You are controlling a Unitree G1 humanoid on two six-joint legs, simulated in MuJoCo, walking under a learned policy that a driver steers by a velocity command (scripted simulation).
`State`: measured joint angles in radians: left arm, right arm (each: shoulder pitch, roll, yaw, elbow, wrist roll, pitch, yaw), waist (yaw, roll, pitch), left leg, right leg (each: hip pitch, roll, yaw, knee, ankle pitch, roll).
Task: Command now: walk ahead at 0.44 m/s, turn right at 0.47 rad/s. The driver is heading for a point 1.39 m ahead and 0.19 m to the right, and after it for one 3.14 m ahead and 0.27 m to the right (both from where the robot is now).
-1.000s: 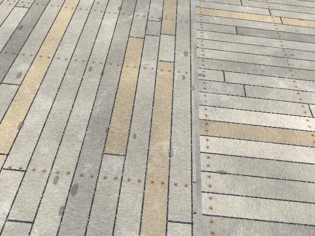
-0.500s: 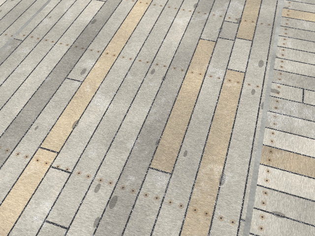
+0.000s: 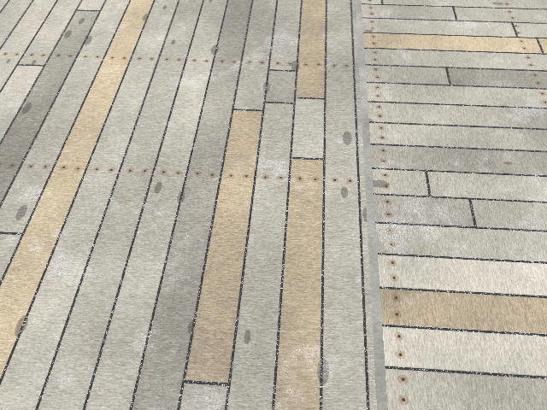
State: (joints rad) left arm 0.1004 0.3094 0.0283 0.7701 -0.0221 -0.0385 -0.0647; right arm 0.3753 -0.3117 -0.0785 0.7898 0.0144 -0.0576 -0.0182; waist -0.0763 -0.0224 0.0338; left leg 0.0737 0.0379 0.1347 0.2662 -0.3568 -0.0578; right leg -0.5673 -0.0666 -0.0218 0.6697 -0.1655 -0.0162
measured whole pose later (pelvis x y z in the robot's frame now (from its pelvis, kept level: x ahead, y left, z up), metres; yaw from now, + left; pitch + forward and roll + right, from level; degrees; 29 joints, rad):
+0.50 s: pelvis +0.27 -0.05 +0.01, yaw -17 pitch +2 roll +0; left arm 0.38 0.30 0.06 0.78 -0.03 -0.04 0.02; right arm 0.02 -0.28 -0.04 0.62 0.00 -0.11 0.02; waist 0.10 0.04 0.03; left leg -0.56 0.01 -0.09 0.49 0.04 -0.04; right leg -0.05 0.11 0.20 0.38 -0.35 -0.08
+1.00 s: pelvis +0.54 -0.14 +0.01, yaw -23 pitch +2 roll +2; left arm 0.02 0.27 0.02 0.65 -0.01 -0.08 -0.04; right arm 0.42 -0.30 -0.06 0.83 0.03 -0.07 0.01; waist -0.12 -0.03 0.04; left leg 0.02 -0.02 0.01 0.27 -0.32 -0.01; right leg -0.53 -0.05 0.04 0.52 -0.05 -0.02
